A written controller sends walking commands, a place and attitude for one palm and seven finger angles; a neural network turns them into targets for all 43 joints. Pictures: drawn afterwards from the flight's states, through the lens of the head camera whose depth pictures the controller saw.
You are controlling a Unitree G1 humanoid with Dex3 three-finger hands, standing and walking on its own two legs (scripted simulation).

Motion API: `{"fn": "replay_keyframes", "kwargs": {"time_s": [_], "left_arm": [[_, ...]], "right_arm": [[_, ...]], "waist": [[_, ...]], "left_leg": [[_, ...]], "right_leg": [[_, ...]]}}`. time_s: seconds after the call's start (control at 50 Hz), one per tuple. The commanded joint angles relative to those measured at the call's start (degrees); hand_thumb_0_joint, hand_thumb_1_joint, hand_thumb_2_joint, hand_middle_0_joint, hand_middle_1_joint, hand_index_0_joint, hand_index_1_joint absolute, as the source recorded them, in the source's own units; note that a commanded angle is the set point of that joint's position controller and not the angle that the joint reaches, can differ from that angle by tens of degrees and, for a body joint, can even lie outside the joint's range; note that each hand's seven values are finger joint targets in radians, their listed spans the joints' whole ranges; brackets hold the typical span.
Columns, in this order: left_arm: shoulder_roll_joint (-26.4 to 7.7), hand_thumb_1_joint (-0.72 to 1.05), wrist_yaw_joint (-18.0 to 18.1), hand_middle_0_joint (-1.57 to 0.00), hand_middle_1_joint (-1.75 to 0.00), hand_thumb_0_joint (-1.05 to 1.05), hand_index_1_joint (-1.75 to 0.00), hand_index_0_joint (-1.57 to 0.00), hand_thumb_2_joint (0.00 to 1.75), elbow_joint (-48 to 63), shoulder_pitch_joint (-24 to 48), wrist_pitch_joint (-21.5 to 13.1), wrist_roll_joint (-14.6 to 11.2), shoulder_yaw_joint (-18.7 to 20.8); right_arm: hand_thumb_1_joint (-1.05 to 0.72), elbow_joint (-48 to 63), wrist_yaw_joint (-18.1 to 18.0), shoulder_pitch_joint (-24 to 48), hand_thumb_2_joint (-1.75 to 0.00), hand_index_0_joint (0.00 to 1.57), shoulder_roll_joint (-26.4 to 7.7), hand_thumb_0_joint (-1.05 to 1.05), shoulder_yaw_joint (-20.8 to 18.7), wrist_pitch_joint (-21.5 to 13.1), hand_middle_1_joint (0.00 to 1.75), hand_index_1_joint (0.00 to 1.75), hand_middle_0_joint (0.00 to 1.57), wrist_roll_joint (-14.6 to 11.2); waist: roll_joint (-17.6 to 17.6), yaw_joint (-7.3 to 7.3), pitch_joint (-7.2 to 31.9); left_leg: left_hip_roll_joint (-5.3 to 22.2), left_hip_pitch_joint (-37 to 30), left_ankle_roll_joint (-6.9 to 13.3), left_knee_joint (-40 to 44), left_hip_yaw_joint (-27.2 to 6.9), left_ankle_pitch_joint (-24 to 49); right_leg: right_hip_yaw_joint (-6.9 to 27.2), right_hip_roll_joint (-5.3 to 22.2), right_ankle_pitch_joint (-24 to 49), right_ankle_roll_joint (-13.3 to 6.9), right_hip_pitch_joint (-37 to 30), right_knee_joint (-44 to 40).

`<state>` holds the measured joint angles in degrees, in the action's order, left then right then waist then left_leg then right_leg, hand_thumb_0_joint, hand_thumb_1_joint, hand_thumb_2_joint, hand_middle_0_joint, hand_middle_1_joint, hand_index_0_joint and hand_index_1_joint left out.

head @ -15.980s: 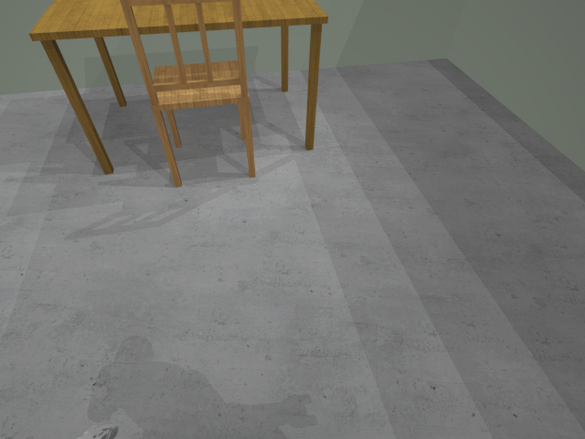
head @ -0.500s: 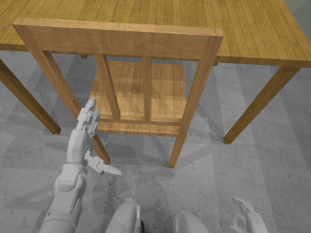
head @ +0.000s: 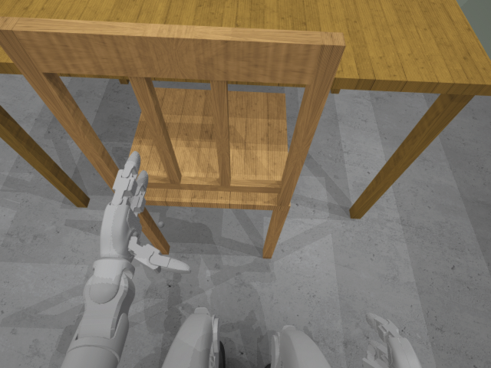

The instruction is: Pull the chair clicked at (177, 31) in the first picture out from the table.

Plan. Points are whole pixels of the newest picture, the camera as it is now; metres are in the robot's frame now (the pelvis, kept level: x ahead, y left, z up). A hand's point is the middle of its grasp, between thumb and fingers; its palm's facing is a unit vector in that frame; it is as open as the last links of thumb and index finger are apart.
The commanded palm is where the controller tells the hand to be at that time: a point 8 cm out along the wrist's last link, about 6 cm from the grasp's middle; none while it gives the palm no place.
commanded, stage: aim the fingers beside a spindle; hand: left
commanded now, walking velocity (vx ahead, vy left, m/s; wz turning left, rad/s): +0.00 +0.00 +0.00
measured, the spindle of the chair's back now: (161, 138) +0.49 +0.16 +0.03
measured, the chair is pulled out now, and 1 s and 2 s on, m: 0.00 0.00 0.00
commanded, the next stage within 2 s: none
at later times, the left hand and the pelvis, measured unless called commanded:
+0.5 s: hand (149, 217) +0.34 +0.16 +0.02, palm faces +0.00 -1.00 -0.05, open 17.0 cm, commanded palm +0.32 +0.20 +0.01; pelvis +0.00 +0.00 +0.00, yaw +1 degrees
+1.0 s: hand (170, 236) +0.31 +0.13 +0.01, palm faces -0.08 -1.00 +0.04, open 16.9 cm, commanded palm +0.32 +0.20 +0.03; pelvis +0.00 +0.02 +0.00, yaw +0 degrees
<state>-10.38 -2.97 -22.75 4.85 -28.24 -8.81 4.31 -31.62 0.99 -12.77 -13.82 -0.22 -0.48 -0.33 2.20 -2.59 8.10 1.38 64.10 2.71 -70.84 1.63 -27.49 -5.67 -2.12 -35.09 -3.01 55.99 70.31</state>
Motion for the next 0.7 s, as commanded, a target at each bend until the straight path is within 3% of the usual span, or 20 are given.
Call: {"fn": "replay_keyframes", "kwargs": {"time_s": [0.0,0.06,0.1,0.14,0.2,0.22,0.24,0.26,0.3,0.36,0.4,0.42,0.44,0.48,0.5,0.56,0.58,0.6,0.64,0.68], "left_arm": [[-6.2,-0.5,-0.4,-0.06,-0.08,0.0,-0.08,-0.06,0.3,14.8,14.4,-7.1,0.1,0.7],[-1.7,-0.5,-3.3,-0.06,-0.08,0.0,-0.08,-0.06,0.3,2.1,13.0,-2.7,0.2,-3.4],[-1.2,-0.5,-5.0,-0.06,-0.08,0.0,-0.08,-0.06,0.3,-2.7,11.8,-0.3,-0.2,-3.2],[-1.5,-0.5,-5.5,-0.06,-0.08,0.0,-0.08,-0.06,0.3,0.7,12.2,0.2,-1.0,-2.8],[-9.8,-0.5,-2.6,-0.06,-0.08,0.0,-0.08,-0.06,0.3,12.0,13.9,-2.7,-1.8,5.4],[-12.2,-0.5,-1.1,-0.06,-0.08,0.0,-0.08,-0.06,0.3,18.1,15.6,-4.7,-1.6,7.5],[-11.8,-0.5,0.2,-0.06,-0.08,0.0,-0.08,-0.06,0.3,21.5,16.0,-6.3,-1.0,7.1],[-12.2,-0.5,1.5,-0.06,-0.08,0.0,-0.08,-0.06,0.3,22.7,16.1,-7.5,-0.7,7.5],[-13.5,-0.5,3.0,-0.06,-0.08,0.0,-0.08,-0.06,0.3,19.8,14.2,-8.2,0.3,9.0],[-7.6,-0.5,0.3,-0.06,-0.08,0.0,-0.08,-0.06,0.3,6.8,10.2,-5.6,0.9,3.8],[-1.3,-0.5,-3.8,-0.06,-0.08,0.0,-0.08,-0.06,0.3,-1.6,8.6,-2.0,0.2,-2.4],[0.4,-0.5,-5.7,-0.06,-0.08,0.0,-0.08,-0.06,0.3,-3.0,9.6,-0.5,-0.7,-4.3],[0.2,-0.5,-7.2,-0.06,-0.08,0.0,-0.08,-0.06,0.3,-4.5,10.1,0.8,-1.6,-4.1],[-1.2,-0.5,-8.7,-0.06,-0.08,0.0,-0.08,-0.06,0.3,-2.2,13.9,1.1,-2.8,-3.4],[-2.1,-0.5,-8.5,-0.06,-0.08,0.0,-0.08,-0.06,0.3,1.5,16.0,0.1,-3.3,-2.8],[-10.4,-0.5,-3.6,-0.06,-0.08,0.0,-0.08,-0.06,0.3,21.3,20.7,-6.0,-3.1,4.5],[-12.5,-0.5,-1.4,-0.06,-0.08,0.0,-0.08,-0.06,0.3,25.4,19.3,-7.8,-2.7,6.6],[-16.6,-0.5,1.1,-0.06,-0.08,0.0,-0.08,-0.06,0.3,26.1,16.0,-8.7,-1.8,10.6],[-12.9,-0.5,3.6,-0.06,-0.08,0.0,-0.08,-0.06,0.3,22.2,13.6,-8.8,-0.1,8.6],[-8.6,-0.5,3.2,-0.06,-0.08,0.0,-0.08,-0.06,0.3,11.0,10.6,-6.5,1.4,5.3]], "right_arm": [[-0.9,5.0,-0.5,-1.0,-0.9,0.2,-7.7,0.0,-2.8,-3.1,0.3,0.3,0.2,-0.2],[-0.9,4.2,-0.6,-1.0,-0.9,0.2,-8.5,0.0,-2.8,-2.4,0.3,0.3,0.2,-1.0],[-0.9,4.7,-0.7,-1.2,-0.9,0.2,-9.0,0.0,-2.8,-2.0,0.3,0.3,0.2,-1.6],[-0.9,6.2,-0.7,-0.7,-0.9,0.2,-9.1,0.0,-3.1,-1.9,0.3,0.3,0.2,-1.8],[-0.9,7.3,-0.9,-0.6,-0.9,0.2,-8.8,0.0,-3.2,-2.1,0.3,0.3,0.2,-0.9],[-0.9,7.7,-0.9,-0.5,-0.9,0.2,-8.2,0.0,-3.2,-2.3,0.3,0.3,0.2,-0.6],[-0.9,7.8,-0.8,-0.5,-0.9,0.2,-7.5,0.0,-3.0,-2.6,0.3,0.3,0.2,-0.3],[-0.9,7.2,-0.6,-0.6,-0.9,0.2,-7.1,0.0,-2.8,-2.8,0.3,0.3,0.2,-0.1],[-0.9,6.0,-0.6,-1.0,-0.9,0.2,-7.2,0.0,-2.6,-2.7,0.3,0.3,0.2,0.3],[-0.9,4.9,-0.3,-0.6,-0.9,0.2,-7.8,0.0,-2.5,-2.2,0.3,0.3,0.2,-0.2],[-0.9,5.0,-0.1,-0.8,-0.9,0.2,-8.4,0.0,-2.5,-1.9,0.3,0.3,0.2,-1.1],[-0.9,5.4,-0.2,-0.4,-0.9,0.2,-8.9,0.0,-2.5,-1.9,0.3,0.3,0.2,-1.6],[-0.9,5.5,-0.5,-0.8,-0.9,0.2,-9.3,0.0,-2.7,-1.8,0.3,0.3,0.2,-2.2],[-0.9,6.1,-1.1,-0.7,-0.9,0.2,-9.8,0.0,-2.8,-2.0,0.3,0.3,0.2,-2.4],[-0.9,6.2,-1.3,-0.8,-0.9,0.2,-9.5,0.0,-3.0,-2.3,0.3,0.3,0.2,-2.0],[-0.9,6.7,-1.5,-1.1,-0.9,0.2,-8.7,0.0,-3.3,-4.0,0.3,0.3,0.2,-0.7],[-0.9,6.4,-1.4,-1.7,-0.9,0.2,-8.3,0.0,-3.1,-4.5,0.3,0.3,0.2,-0.2],[-0.9,5.8,-1.3,-2.3,-0.9,0.2,-8.6,0.0,-3.1,-4.5,0.3,0.3,0.2,0.2],[-0.9,5.2,-0.7,-1.4,-0.9,0.2,-7.3,0.0,-2.6,-4.0,0.3,0.3,0.2,0.5],[-0.9,4.4,0.0,-1.0,-0.9,0.2,-7.6,0.0,-2.5,-3.1,0.3,0.3,0.2,0.4]], "waist": [[1.3,-2.11,23.2],[-3.3,-3.78,14.7],[-5.2,-3.13,12.9],[-3.3,-1.65,16.9],[0.1,1.01,25.5],[3.0,1.91,29.0],[4.7,1.84,31.1],[6.2,1.75,30.2],[2.4,0.54,26.9],[-1.8,-1.66,17.7],[-4.6,-3.38,12.7],[-5.0,-3.61,12.3],[-6.4,-3.62,12.1],[-5.8,-3.4,14.1],[-4.2,-3.04,16.3],[7.3,0.71,31.4],[8.3,1.49,33.7],[7.9,1.99,33.6],[5.1,0.8,29.7],[1.2,-0.97,21.8]], "left_leg": [[0.2,-24.8,-0.4,6.7,-5.5,17.9],[-0.2,-17.1,-0.3,6.5,-5.2,9.4],[-0.6,-14.9,-0.2,6.8,-5.0,7.6],[-0.8,-16.9,-0.2,7.1,-4.9,9.7],[-0.4,-21.7,-0.4,6.8,-4.8,16.3],[-0.5,-24.5,-0.6,7.0,-4.9,19.0],[-0.4,-27.3,-0.7,7.2,-5.0,21.4],[-0.2,-28.2,-0.9,7.3,-5.1,22.1],[0.0,-25.1,-0.6,6.9,-5.2,20.8],[-0.2,-17.8,-0.5,6.6,-4.6,13.8],[-0.4,-15.0,-0.3,6.9,-4.6,9.3],[-0.6,-13.9,-0.2,6.8,-4.5,7.4],[-0.6,-13.6,-0.1,6.9,-4.7,6.7],[-0.7,-14.2,0.1,6.6,-5.0,6.7],[-0.6,-15.6,0.1,6.4,-5.1,7.9],[0.0,-30.0,-0.8,7.3,-6.4,19.2],[0.2,-33.4,-1.3,7.8,-6.8,23.3],[0.6,-33.7,-1.6,7.9,-7.1,25.2],[0.5,-30.6,-1.4,7.8,-6.7,25.0],[0.5,-23.9,-1.1,7.6,-6.4,18.8]], "right_leg": [[5.0,0.5,20.9,1.5,-3.9,-10.6],[5.3,0.6,14.7,1.9,-0.6,-12.5],[5.6,0.8,13.0,1.7,-1.1,-13.2],[5.2,1.2,15.0,1.4,-2.8,-12.5],[5.3,1.0,20.9,1.2,-6.9,-10.5],[5.7,0.9,23.1,1.2,-8.3,-10.0],[5.4,0.9,24.2,1.2,-8.3,-9.5],[5.3,0.8,24.1,1.1,-7.6,-9.4],[5.4,0.2,23.3,1.3,-7.4,-9.6],[5.6,0.2,19.3,1.7,-4.5,-10.9],[5.5,0.4,15.5,1.8,-2.0,-12.7],[5.9,0.7,13.6,1.9,-1.7,-13.5],[6.1,0.9,12.6,1.8,-2.2,-14.3],[6.4,1.2,11.6,1.7,-2.4,-14.5],[6.3,1.2,12.5,1.6,-2.6,-13.8],[4.7,0.9,19.4,0.8,-4.2,-10.3],[4.2,0.7,21.5,0.6,-4.7,-9.7],[3.8,0.3,22.2,0.7,-4.3,-9.1],[3.8,0.2,23.0,1.0,-4.4,-8.8],[3.4,0.0,19.5,1.3,-2.1,-9.1]]}}
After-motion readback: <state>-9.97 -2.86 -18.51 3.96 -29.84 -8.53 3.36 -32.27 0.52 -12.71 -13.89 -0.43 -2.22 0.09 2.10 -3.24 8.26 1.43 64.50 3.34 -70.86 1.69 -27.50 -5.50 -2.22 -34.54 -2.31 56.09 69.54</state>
